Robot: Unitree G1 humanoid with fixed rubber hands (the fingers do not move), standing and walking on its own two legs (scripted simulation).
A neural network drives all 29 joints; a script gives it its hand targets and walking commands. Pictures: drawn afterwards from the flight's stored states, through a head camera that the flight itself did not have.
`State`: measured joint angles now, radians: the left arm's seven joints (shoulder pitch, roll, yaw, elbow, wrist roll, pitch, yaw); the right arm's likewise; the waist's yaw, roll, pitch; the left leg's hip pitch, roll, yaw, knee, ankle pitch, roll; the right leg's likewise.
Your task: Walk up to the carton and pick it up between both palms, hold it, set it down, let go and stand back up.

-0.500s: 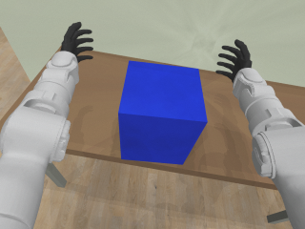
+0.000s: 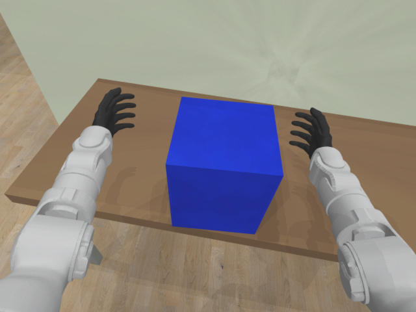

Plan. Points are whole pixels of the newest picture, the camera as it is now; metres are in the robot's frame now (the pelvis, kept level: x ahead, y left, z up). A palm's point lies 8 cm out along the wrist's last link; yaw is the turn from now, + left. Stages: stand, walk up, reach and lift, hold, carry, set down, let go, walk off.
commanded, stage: set down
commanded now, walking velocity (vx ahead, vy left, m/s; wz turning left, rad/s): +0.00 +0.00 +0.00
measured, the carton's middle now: (220, 169) +0.44 -0.01 -0.01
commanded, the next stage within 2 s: none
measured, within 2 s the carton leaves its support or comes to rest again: neither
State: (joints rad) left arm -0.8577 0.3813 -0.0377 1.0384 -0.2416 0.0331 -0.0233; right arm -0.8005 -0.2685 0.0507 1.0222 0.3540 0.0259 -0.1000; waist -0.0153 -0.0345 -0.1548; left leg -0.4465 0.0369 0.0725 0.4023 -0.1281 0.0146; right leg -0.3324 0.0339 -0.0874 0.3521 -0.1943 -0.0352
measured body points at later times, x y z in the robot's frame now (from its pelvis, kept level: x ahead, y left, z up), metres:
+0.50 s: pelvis +0.00 +0.00 +0.00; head +0.00 +0.02 +0.45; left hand +0.37 +0.23 +0.06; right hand +0.36 -0.19 +0.05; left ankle +0.04 +0.11 -0.74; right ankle -0.02 -0.09 -0.74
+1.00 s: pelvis +0.00 +0.00 +0.00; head +0.00 +0.03 +0.45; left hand +0.30 +0.23 -0.01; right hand +0.29 -0.19 -0.01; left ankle +0.04 +0.11 -0.74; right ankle -0.02 -0.09 -0.74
